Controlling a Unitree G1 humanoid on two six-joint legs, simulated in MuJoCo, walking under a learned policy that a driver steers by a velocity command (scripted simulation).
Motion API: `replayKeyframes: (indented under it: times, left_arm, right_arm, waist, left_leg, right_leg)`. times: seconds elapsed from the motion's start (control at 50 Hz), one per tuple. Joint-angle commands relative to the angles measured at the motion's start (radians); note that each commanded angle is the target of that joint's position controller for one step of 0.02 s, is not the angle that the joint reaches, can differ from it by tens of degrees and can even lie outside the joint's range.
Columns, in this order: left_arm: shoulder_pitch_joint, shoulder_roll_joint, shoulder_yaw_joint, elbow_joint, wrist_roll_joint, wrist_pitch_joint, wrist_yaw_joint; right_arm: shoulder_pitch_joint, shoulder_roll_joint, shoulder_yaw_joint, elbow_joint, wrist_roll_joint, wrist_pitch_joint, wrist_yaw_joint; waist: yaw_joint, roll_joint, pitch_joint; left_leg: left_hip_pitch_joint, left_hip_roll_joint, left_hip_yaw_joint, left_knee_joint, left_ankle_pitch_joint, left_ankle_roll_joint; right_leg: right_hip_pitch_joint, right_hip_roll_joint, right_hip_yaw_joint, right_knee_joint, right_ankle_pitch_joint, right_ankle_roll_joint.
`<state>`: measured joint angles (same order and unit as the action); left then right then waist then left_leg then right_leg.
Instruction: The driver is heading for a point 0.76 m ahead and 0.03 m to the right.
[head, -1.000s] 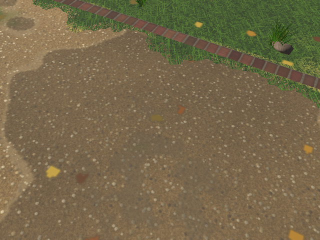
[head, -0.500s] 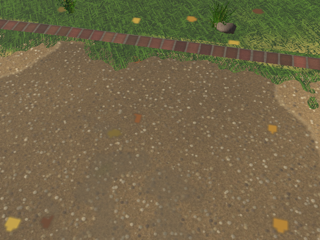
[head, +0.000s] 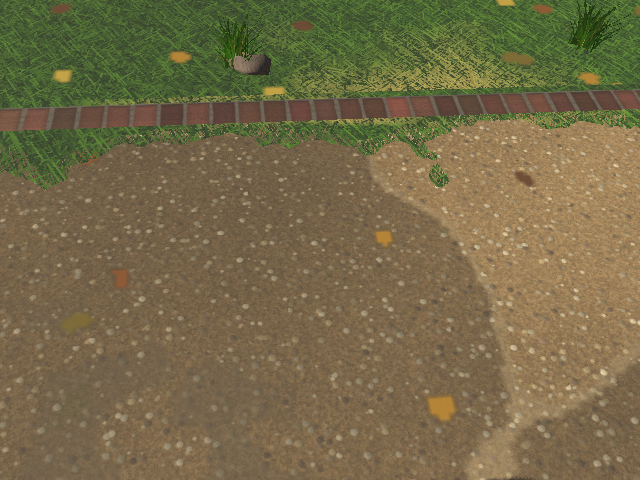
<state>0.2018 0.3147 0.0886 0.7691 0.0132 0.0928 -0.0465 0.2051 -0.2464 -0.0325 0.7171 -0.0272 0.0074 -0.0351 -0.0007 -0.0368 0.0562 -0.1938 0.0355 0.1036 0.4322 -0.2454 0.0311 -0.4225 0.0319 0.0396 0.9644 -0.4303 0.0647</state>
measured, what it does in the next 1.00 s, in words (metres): walks ahead, turning right: right foot, then left foot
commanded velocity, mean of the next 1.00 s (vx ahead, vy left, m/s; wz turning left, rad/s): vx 0.12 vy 0.00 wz -0.29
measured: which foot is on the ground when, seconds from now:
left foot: down 0.00-0.16, up 0.18-0.64, down 0.66-1.00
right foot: up 0.00-0.14, down 0.16-0.66, up 0.68-0.98, down 1.00-1.00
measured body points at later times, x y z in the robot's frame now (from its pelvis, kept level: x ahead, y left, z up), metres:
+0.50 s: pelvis +0.04 -0.05 +0.00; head +0.05 -0.06 +0.45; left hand +0.16 +0.21 -0.11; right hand +0.09 -0.34 -0.12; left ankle +0.14 +0.08 -0.70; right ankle -0.03 -0.11 -0.74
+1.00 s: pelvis +0.15 -0.03 -0.01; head +0.17 -0.03 +0.44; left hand +0.28 +0.19 -0.15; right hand +0.16 -0.29 -0.14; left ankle +0.19 +0.04 -0.74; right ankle +0.13 -0.16 -0.75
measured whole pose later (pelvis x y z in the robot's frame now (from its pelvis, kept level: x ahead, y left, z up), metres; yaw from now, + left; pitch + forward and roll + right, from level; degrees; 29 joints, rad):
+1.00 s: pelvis +0.15 -0.03 -0.01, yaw -16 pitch -1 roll +1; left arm 0.22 0.24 0.00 0.96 0.02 0.03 0.02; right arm 0.24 -0.20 0.01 0.89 -0.01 -0.01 -0.01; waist 0.00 -0.04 0.05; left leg -0.20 -0.06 0.05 0.44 -0.21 0.07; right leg -0.21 -0.01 0.04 0.48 -0.23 0.00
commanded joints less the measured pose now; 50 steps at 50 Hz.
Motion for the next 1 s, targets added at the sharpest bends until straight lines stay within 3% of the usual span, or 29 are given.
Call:
replayKeyframes:
  times: [0.02,0.1,0.12,0.14,0.16,0.18,0.2,0.24,0.26,0.28,0.3,0.34,0.44,0.5,0.56,0.6,0.62,0.64,0.66,0.68,0.7,0.72,0.74,0.76,0.8,0.86,0.92,0.96,1.0]
  left_arm:
    - [-0.060,0.044,-0.002,-0.098,-0.008,-0.012,-0.005]
    - [-0.045,0.050,-0.005,-0.114,-0.015,-0.022,-0.001]
    - [-0.017,0.045,-0.006,-0.108,-0.008,-0.029,0.003]
    - [0.013,0.057,-0.004,-0.099,0.004,-0.041,0.013]
    - [0.046,0.150,0.016,-0.099,0.022,-0.058,0.024]
    - [0.077,0.296,0.049,-0.114,0.003,-0.064,0.026]
    - [0.165,0.258,0.055,-0.088,-0.009,-0.063,0.027]
    - [0.052,0.141,0.016,-0.088,-0.002,-0.050,0.033]
    - [0.020,0.120,0.006,-0.095,-0.005,-0.050,0.038]
    - [0.015,0.103,-0.001,-0.096,-0.004,-0.056,0.040]
    - [0.033,0.100,-0.004,-0.089,-0.003,-0.065,0.038]
    - [0.077,0.109,-0.003,-0.065,-0.002,-0.090,0.034]
    - [0.158,0.114,-0.007,-0.015,0.003,-0.125,0.036]
    - [0.193,0.112,-0.012,0.015,0.007,-0.134,0.043]
    - [0.194,0.109,-0.017,0.037,0.005,-0.136,0.050]
    - [0.177,0.108,-0.020,0.046,0.000,-0.132,0.056]
    - [0.158,0.106,-0.022,0.050,-0.007,-0.129,0.060]
    - [0.150,0.090,-0.030,0.054,-0.015,-0.133,0.064]
    - [0.152,0.042,-0.047,0.035,-0.019,-0.142,0.064]
    - [0.255,-0.004,-0.055,0.044,-0.028,-0.135,0.070]
    - [0.236,0.067,-0.038,0.066,0.000,-0.111,0.078]
    - [0.225,0.062,-0.035,0.080,0.012,-0.100,0.074]
    - [0.203,0.042,-0.039,0.091,0.014,-0.095,0.066]
    - [0.183,0.033,-0.041,0.095,0.011,-0.088,0.060]
    - [0.193,0.010,-0.050,0.122,0.012,-0.077,0.055]
    - [0.162,-0.010,-0.062,0.143,0.005,-0.065,0.060]
    - [0.109,-0.004,-0.065,0.156,0.000,-0.054,0.069]
    - [0.105,-0.015,-0.071,0.177,0.003,-0.057,0.073]
    - [0.080,0.018,-0.073,0.183,0.019,-0.073,0.079]
  right_arm:
    - [0.041,-0.191,-0.057,-0.035,-0.003,-0.007,0.009]
    - [0.029,-0.217,-0.069,-0.025,0.003,0.000,0.023]
    - [0.015,-0.219,-0.070,-0.024,0.012,0.003,0.024]
    - [0.029,-0.213,-0.071,-0.014,0.016,0.007,0.025]
    - [0.063,-0.167,-0.061,-0.026,0.009,0.013,0.028]
    - [0.015,-0.095,-0.036,-0.102,0.001,0.026,0.020]
    - [-0.037,-0.143,-0.042,-0.099,-0.007,0.036,0.011]
    - [-0.047,-0.174,-0.055,-0.079,0.005,0.028,0.032]
    - [-0.050,-0.189,-0.062,-0.075,-0.007,0.022,0.043]
    - [-0.021,-0.190,-0.062,-0.053,-0.018,0.020,0.053]
    - [-0.005,-0.180,-0.060,-0.039,-0.020,0.018,0.061]
    - [-0.003,-0.152,-0.054,-0.025,-0.018,0.009,0.070]
    - [-0.078,-0.131,-0.045,-0.028,-0.012,-0.009,0.073]
    - [-0.112,-0.103,-0.034,-0.035,-0.008,-0.023,0.069]
    - [-0.086,-0.092,-0.027,-0.031,0.000,-0.034,0.055]
    - [-0.041,-0.096,-0.029,-0.019,0.007,-0.038,0.041]
    - [0.010,-0.092,-0.029,0.000,0.005,-0.042,0.034]
    - [0.063,-0.102,-0.032,0.018,-0.002,-0.051,0.024]
    - [0.144,-0.166,-0.044,0.024,-0.013,-0.062,0.011]
    - [0.170,-0.274,-0.063,0.022,0.001,-0.052,0.008]
    - [0.197,-0.202,-0.046,0.052,0.031,-0.045,0.019]
    - [0.137,-0.155,-0.030,0.046,0.034,-0.047,0.027]
    - [0.071,-0.116,-0.017,0.037,0.027,-0.046,0.028]
    - [0.022,-0.089,-0.005,0.034,0.023,-0.045,0.023]
    - [-0.008,-0.081,0.003,0.051,0.013,-0.049,0.017]
    - [0.017,-0.088,0.007,0.085,0.011,-0.052,0.017]
    - [0.027,-0.104,0.007,0.112,0.011,-0.038,0.017]
    - [0.000,-0.104,0.009,0.122,0.018,-0.027,0.016]
    - [0.018,-0.083,0.016,0.136,0.016,-0.027,0.017]
  waist:
    - [-0.039,0.221,-0.087]
    - [-0.025,0.238,-0.102]
    - [0.003,0.214,-0.107]
    - [0.028,0.150,-0.116]
    - [0.030,-0.080,-0.128]
    - [0.031,-0.260,-0.101]
    - [0.102,-0.134,-0.156]
    - [0.035,-0.085,-0.027]
    - [0.026,-0.124,0.000]
    - [0.021,-0.135,-0.002]
    - [0.018,-0.107,-0.014]
    - [0.020,-0.062,-0.021]
    - [0.057,-0.077,0.013]
    - [0.067,-0.053,0.035]
    - [0.048,-0.060,0.002]
    - [0.022,-0.056,-0.019]
    - [-0.013,-0.041,-0.029]
    - [-0.044,-0.012,-0.060]
    - [-0.068,0.087,-0.149]
    - [-0.042,0.263,-0.208]
    - [-0.046,0.197,-0.195]
    - [-0.014,0.134,-0.113]
    - [0.002,0.112,-0.076]
    - [0.021,0.131,-0.047]
    - [0.042,0.162,-0.057]
    - [0.030,0.155,-0.095]
    - [0.010,0.170,-0.096]
    - [0.031,0.144,-0.076]
    - [0.026,0.077,-0.056]
  left_leg:
    - [0.155,0.243,-0.131,-0.052,0.530,0.166]
    - [0.115,0.261,-0.101,0.015,0.514,0.139]
    - [0.079,0.251,-0.072,0.068,0.462,0.108]
    - [0.006,0.232,-0.032,0.153,0.347,0.052]
    - [-0.194,0.149,0.049,0.392,0.036,-0.020]
    - [-0.425,-0.029,0.026,0.536,-0.420,-0.072]
    - [-0.423,-0.002,-0.106,0.660,-0.415,-0.068]
    - [-0.457,0.037,-0.144,0.616,-0.217,-0.051]
    - [-0.461,0.034,-0.134,0.587,-0.154,-0.052]
    - [-0.450,0.025,-0.120,0.584,-0.098,-0.059]
    - [-0.441,0.020,-0.113,0.577,-0.063,-0.063]
    - [-0.443,0.019,-0.106,0.530,-0.019,-0.068]
    - [-0.456,0.024,-0.098,0.358,0.041,-0.072]
    - [-0.400,0.008,-0.087,0.262,0.026,-0.061]
    - [-0.265,-0.025,-0.064,0.216,-0.006,-0.034]
    - [-0.153,-0.047,-0.061,0.153,0.016,-0.009]
    - [-0.062,-0.059,-0.059,0.059,0.075,0.004]
    - [0.064,-0.036,-0.089,-0.032,0.156,0.016]
    - [0.225,0.138,-0.258,-0.055,0.274,0.049]
    - [0.334,0.343,-0.517,-0.071,0.562,0.196]
    - [0.232,0.384,-0.583,-0.095,0.587,0.252]
    - [0.158,0.336,-0.507,-0.114,0.513,0.244]
    - [0.107,0.287,-0.433,-0.142,0.446,0.213]
    - [0.063,0.240,-0.361,-0.174,0.422,0.177]
    - [0.017,0.173,-0.251,-0.166,0.545,0.151]
    - [0.028,0.153,-0.205,-0.135,0.583,0.155]
    - [0.007,0.153,-0.231,-0.136,0.400,0.155]
    - [-0.056,0.136,-0.237,-0.130,0.218,0.129]
    - [-0.139,0.108,-0.244,-0.127,0.055,0.061]
  right_leg:
    - [-0.021,-0.005,-0.070,-0.134,-0.029,-0.018]
    - [0.110,0.007,-0.120,-0.325,0.003,-0.065]
    - [0.180,0.015,-0.128,-0.443,0.089,-0.082]
    - [0.281,0.013,-0.089,-0.586,0.223,-0.097]
    - [0.424,-0.178,0.197,-0.696,0.327,-0.140]
    - [0.422,-0.428,0.517,-0.654,0.772,-0.307]
    - [0.439,-0.407,0.479,-0.646,0.620,-0.390]
    - [0.337,-0.257,0.365,-0.737,0.060,-0.319]
    - [0.323,-0.209,0.358,-0.778,-0.067,-0.292]
    - [0.330,-0.184,0.339,-0.801,-0.060,-0.285]
    - [0.340,-0.178,0.329,-0.809,-0.033,-0.284]
    - [0.366,-0.180,0.313,-0.816,0.029,-0.286]
    - [0.388,-0.198,0.310,-0.841,0.055,-0.296]
    - [0.375,-0.203,0.272,-0.785,0.308,-0.302]
    - [0.338,-0.205,0.232,-0.676,0.673,-0.285]
    - [0.317,-0.201,0.241,-0.616,0.755,-0.253]
    - [0.300,-0.180,0.235,-0.566,0.755,-0.226]
    - [0.271,-0.139,0.211,-0.486,0.739,-0.191]
    - [0.202,-0.084,0.162,-0.328,0.578,-0.150]
    - [0.052,0.073,0.048,-0.119,0.073,-0.115]
    - [0.045,0.067,0.054,-0.010,-0.190,-0.110]
    - [0.031,0.043,0.073,0.053,-0.175,-0.107]
    - [0.027,0.021,0.075,0.050,-0.124,-0.101]
    - [0.044,-0.006,0.065,0.001,-0.071,-0.093]
    - [0.125,-0.010,0.025,-0.075,0.002,-0.069]
    - [0.190,-0.014,-0.010,-0.235,0.026,-0.049]
    - [0.232,-0.016,-0.029,-0.356,0.093,-0.052]
    - [0.311,-0.019,-0.041,-0.497,0.215,-0.064]
    - [0.405,-0.104,0.067,-0.604,0.354,-0.080]
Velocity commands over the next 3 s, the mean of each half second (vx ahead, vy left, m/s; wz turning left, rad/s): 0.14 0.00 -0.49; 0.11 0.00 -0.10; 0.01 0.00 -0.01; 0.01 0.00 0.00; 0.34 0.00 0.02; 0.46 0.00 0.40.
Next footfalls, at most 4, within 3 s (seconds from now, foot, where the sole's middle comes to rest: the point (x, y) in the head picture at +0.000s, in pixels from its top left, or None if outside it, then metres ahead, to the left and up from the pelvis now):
0.16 right None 0.01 -0.12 -0.78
0.66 left None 0.23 0.03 -0.78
1.00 right None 0.17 -0.17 -0.78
2.72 left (376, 422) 0.59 -0.14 -0.78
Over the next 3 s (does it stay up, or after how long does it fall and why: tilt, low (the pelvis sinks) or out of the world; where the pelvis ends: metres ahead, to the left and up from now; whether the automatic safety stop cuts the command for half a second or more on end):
stays up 0.58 -0.16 0.00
